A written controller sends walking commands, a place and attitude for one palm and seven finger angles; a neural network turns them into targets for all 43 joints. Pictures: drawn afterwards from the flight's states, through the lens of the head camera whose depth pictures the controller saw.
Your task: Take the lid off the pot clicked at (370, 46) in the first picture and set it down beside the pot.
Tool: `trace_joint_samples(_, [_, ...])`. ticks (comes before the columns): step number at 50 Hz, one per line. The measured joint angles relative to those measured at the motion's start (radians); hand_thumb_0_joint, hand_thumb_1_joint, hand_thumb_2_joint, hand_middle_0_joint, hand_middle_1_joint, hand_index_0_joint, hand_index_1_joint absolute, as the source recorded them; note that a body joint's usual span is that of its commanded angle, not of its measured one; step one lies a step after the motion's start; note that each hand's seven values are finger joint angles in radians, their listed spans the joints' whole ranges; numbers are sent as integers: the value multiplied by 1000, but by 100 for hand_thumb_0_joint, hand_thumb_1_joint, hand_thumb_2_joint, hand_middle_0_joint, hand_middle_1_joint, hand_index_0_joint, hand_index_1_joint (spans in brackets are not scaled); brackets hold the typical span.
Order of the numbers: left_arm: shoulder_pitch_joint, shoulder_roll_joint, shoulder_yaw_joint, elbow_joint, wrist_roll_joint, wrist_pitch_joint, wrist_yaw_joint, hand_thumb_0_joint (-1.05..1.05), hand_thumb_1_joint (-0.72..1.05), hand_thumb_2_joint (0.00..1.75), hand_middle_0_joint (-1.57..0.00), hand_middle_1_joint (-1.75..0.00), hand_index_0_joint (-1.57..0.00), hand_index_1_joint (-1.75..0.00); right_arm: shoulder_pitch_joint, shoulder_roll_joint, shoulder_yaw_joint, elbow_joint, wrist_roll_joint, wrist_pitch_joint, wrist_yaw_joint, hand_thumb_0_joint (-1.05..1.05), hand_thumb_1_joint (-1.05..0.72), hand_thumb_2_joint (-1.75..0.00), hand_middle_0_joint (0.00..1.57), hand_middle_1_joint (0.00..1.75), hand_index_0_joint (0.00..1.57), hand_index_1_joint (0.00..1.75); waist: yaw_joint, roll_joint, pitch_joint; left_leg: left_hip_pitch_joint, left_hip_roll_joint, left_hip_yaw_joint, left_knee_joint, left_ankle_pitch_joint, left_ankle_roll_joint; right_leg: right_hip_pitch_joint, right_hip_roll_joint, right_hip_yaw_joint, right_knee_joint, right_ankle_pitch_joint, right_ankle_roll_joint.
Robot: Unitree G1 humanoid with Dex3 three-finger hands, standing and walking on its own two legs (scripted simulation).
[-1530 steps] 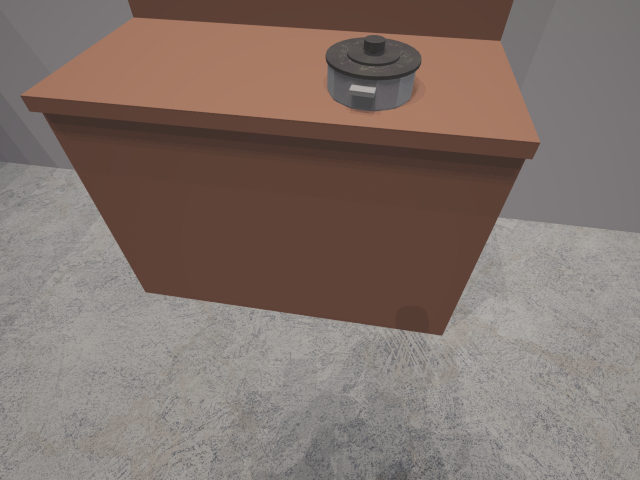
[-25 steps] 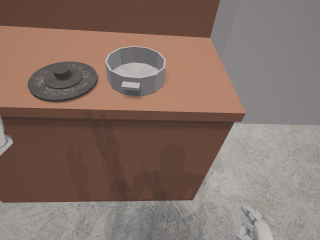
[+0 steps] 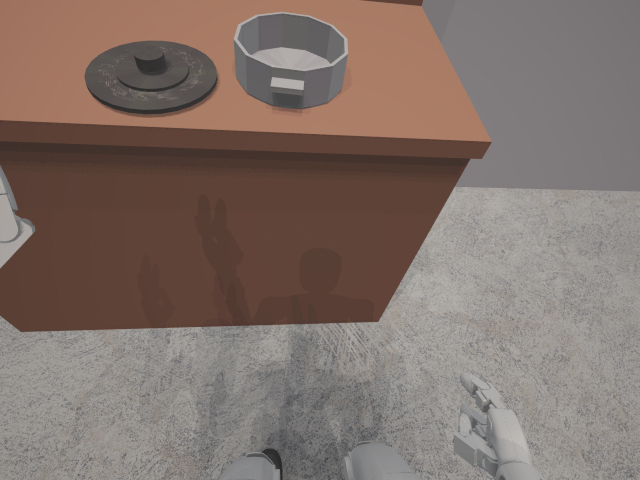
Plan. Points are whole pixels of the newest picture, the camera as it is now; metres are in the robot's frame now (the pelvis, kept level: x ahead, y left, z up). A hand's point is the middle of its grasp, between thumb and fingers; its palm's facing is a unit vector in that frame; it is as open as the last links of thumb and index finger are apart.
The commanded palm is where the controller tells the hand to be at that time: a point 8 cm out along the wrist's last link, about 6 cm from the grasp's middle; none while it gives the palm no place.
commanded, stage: stop stepping back and stand still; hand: left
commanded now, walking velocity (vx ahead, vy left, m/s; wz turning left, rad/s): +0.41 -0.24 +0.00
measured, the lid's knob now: (150, 58) +0.71 +0.30 +0.10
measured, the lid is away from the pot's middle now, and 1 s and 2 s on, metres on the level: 0.24 0.24 0.24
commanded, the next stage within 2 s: none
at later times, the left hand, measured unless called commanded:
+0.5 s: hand out of the picture +0.07 +0.31 +0.26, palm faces +0.50 -0.84 -0.21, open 7.4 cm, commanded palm -0.02 +0.35 +0.28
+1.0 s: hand out of the picture +0.02 +0.25 -0.16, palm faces +0.07 -0.97 -0.23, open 7.4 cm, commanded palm none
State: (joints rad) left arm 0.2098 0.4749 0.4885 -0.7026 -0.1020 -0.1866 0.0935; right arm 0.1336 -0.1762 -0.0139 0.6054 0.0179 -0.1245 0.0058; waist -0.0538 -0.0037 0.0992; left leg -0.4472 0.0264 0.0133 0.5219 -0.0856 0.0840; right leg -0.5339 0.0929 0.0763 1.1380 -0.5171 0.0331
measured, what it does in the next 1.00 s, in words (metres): walks backwards: right foot, then left foot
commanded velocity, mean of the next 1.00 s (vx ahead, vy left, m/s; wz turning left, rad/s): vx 0.15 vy -0.08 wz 0.00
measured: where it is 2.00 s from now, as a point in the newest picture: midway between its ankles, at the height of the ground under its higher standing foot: outside the picture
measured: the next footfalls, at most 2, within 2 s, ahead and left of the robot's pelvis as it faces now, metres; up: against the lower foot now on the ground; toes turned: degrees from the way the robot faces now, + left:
right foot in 0.22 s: -0.12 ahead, -0.11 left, +0.00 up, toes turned -4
left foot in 0.46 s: -0.11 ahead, +0.16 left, +0.00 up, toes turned +8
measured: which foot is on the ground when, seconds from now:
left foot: down 0.00-0.18, up 0.20-0.44, down 0.46-1.00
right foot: up 0.00-0.20, down 0.22-0.44, up 0.46-0.76, down 0.78-1.00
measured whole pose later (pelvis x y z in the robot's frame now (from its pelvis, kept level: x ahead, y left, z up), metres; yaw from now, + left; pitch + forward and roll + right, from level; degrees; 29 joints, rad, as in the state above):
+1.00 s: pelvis -0.10 +0.06 -0.03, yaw +5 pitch +0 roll +3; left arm 0.24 0.18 0.05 0.72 0.01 0.12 0.00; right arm 0.29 -0.25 -0.01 0.75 -0.04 0.01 0.01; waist -0.09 -0.02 -0.05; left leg -0.36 0.06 0.11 0.83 -0.45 -0.03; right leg -0.46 -0.09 0.01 1.01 -0.52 0.04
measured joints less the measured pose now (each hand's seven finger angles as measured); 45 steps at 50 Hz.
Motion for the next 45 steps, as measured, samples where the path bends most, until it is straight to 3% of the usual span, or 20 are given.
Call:
trace_joint_samples(2, [127,58,69,-109,-17,22,11,1,88,90,-21,-30,-21,-30,26,26,8,-31,7,14,6,1,-90,-89,20,30,21,30,-14,-25,-11,-10,9,13,-45,46,1,-14,1,-18,19,25,-6])
trace_joint_samples(4, [264,106,130,-235,-26,28,28,1,88,90,-21,-30,-21,-30,71,50,6,-47,8,22,10,1,-90,-89,20,30,21,30,-11,-54,-43,-15,10,22,-91,52,-16,19,-14,-56,-42,54,-16])
trace_joint_samples(7, [337,146,151,-322,-19,-8,36,1,88,90,-21,-30,-22,-30,129,59,-6,-19,-7,30,-6,1,-90,-89,20,30,21,30,11,-42,-110,-12,6,8,-187,5,-80,160,-16,-136,-266,18,-50])
trace_joint_samples(9, [277,189,152,-233,-5,-48,39,1,88,90,-22,-30,-22,-30,157,51,-13,0,-15,35,-25,1,-90,-89,20,30,21,30,24,-13,-146,-27,-4,11,-200,-91,-131,311,-5,-189,-501,-14,-89])
trace_joint_samples(10, [220,222,163,-168,2,-50,43,1,88,90,-22,-30,-22,-30,164,46,-11,0,-11,39,-33,1,-90,-89,20,30,21,30,36,-28,-154,-75,-27,39,-96,-198,-151,385,-27,-201,-625,38,-121])
trace_joint_samples(11, [169,253,187,-114,5,-41,50,1,88,90,-22,-30,-22,-30,160,38,-2,-1,-7,43,-38,1,-90,-89,20,30,21,30,63,-69,-166,-150,-61,60,123,-286,-150,423,-75,-186,-708,121,-159])
trace_joint_samples(12, [120,230,187,-77,13,-29,47,0,88,90,-22,-30,-22,-30,139,13,4,16,0,49,-39,1,-90,-89,20,30,21,30,85,-55,-176,-221,-62,35,376,-323,-137,401,-91,-179,-702,197,-138])
trace_joint_samples(14, [44,150,161,-10,19,-17,33,0,88,90,-22,-30,-22,-30,113,-21,10,70,3,76,-34,1,-90,-89,20,30,21,30,91,1,-213,-263,-39,-27,762,-309,-117,357,-79,-179,-613,165,-77])
trace_joint_samples(16, [-27,93,126,69,18,-14,20,0,88,90,-21,-30,-22,-30,133,-14,11,87,14,107,-35,1,-90,-89,20,30,21,30,92,-14,-272,-204,-11,-31,854,-284,-104,347,-98,-173,-606,137,-45])
trace_joint_samples(19, [-104,-1,73,158,20,-11,31,0,88,90,-21,-30,-21,-30,146,-13,16,66,21,110,-59,1,-90,-89,20,30,21,30,90,-49,-297,-43,40,-15,649,-376,-70,325,-136,-164,-622,156,-52])
trace_joint_samples(22, [-108,-78,9,165,14,13,53,0,89,90,-20,-30,-20,-30,118,-52,10,5,22,66,-79,1,-90,-89,20,30,21,30,61,-21,-234,168,66,-3,178,-388,-39,272,-164,-172,-552,149,-50])
trace_joint_samples(23, [-85,-85,-4,136,8,17,56,0,89,90,-20,-30,-20,-30,94,-60,5,-19,20,48,-79,1,-90,-89,20,30,21,30,47,-9,-202,186,66,-10,111,-372,-42,224,-165,-158,-471,109,-53])
trace_joint_samples(26, [73,-52,5,4,-3,4,47,1,89,90,-19,-30,-20,-30,38,13,11,-41,15,16,-54,1,-91,-89,20,30,21,30,33,-78,-114,192,42,58,130,-337,-94,75,-127,-67,-165,26,-55])
trace_joint_samples(29, [205,36,40,-147,-1,-28,31,1,89,90,-20,-30,-20,-30,84,80,26,-48,8,-13,-22,1,-90,-89,20,30,21,30,5,-114,-106,208,49,51,54,-285,-109,-35,-81,-99,11,47,-46])
trace_joint_samples(33, [227,121,125,-245,13,-92,36,1,88,90,-21,-30,-21,-30,140,84,29,-3,5,-11,-10,1,-90,-89,20,30,21,30,39,-50,-97,246,89,25,-47,-235,-122,-29,-80,-171,-204,154,-51])
trace_joint_samples(37, [107,167,181,-104,22,-113,50,0,88,90,-21,-30,-22,-30,162,53,20,35,13,37,-27,1,-90,-89,20,30,21,30,63,46,-94,269,110,3,-13,-271,-131,126,-77,-197,-516,232,-50])
trace_joint_samples(38, [59,170,138,-9,25,-120,43,0,88,90,-21,-30,-21,-30,171,41,17,45,21,29,-21,1,-90,-89,20,30,21,30,55,46,-112,231,90,13,56,-290,-129,158,-113,-205,-552,315,-69])
trace_joint_samples(39, [8,163,63,106,38,-86,23,0,88,90,-21,-30,-21,-30,183,23,12,48,28,33,-10,1,-90,-89,20,30,21,30,45,37,-144,173,62,32,150,-316,-127,173,-156,-186,-560,331,-73])
trace_joint_samples(42, [-76,-24,-167,528,90,90,-39,-1,90,90,-19,-30,-20,-30,157,-76,-6,96,26,95,2,1,-90,-89,20,30,21,30,25,129,-194,64,58,42,347,-455,-100,149,-200,-209,-430,160,-15])
trace_joint_samples(45, [-71,-162,-311,936,119,225,-63,-1,91,90,-19,-30,-19,-30,146,-114,-15,117,-2,140,12,1,-90,-89,20,30,21,30,7,130,-195,62,36,65,331,-435,-65,150,-236,-192,-336,110,14])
